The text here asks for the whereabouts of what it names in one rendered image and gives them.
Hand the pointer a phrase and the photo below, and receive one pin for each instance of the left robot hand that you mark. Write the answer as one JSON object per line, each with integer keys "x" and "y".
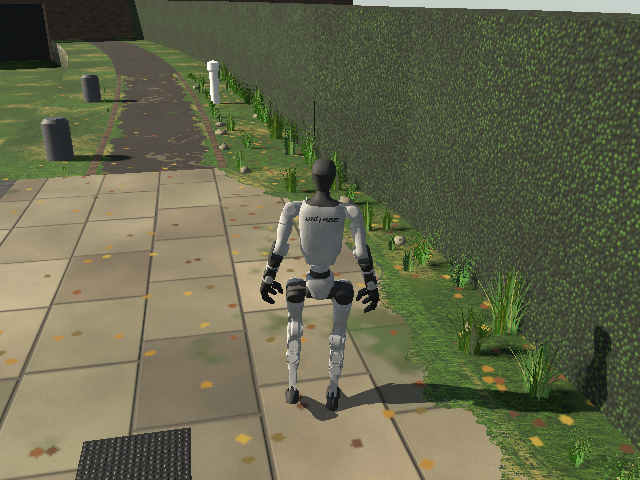
{"x": 265, "y": 288}

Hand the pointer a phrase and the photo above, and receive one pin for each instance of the robot left forearm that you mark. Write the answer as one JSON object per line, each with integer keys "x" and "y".
{"x": 272, "y": 266}

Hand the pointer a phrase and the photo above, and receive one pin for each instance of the robot left upper arm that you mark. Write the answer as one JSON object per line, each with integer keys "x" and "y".
{"x": 290, "y": 210}

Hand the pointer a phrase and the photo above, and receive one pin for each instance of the robot right foot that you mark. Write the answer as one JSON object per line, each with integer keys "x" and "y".
{"x": 332, "y": 402}

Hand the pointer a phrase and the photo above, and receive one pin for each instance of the robot right forearm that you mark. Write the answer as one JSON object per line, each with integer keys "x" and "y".
{"x": 367, "y": 270}

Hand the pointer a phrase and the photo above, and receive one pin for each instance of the right robot hand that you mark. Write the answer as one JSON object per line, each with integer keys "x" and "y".
{"x": 373, "y": 296}

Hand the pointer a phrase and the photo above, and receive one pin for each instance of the left robot shin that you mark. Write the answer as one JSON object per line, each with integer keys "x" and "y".
{"x": 293, "y": 357}

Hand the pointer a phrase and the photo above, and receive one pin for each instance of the robot right upper arm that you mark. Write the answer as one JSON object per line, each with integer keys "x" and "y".
{"x": 353, "y": 212}

